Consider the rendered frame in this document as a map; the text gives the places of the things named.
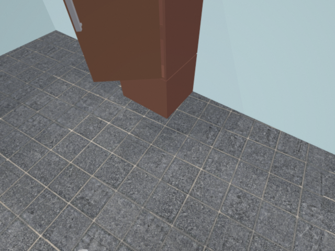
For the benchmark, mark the cupboard door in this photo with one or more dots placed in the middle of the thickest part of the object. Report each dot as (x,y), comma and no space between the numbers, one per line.
(120,39)

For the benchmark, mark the handle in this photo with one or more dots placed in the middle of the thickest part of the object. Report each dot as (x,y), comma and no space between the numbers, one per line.
(75,19)

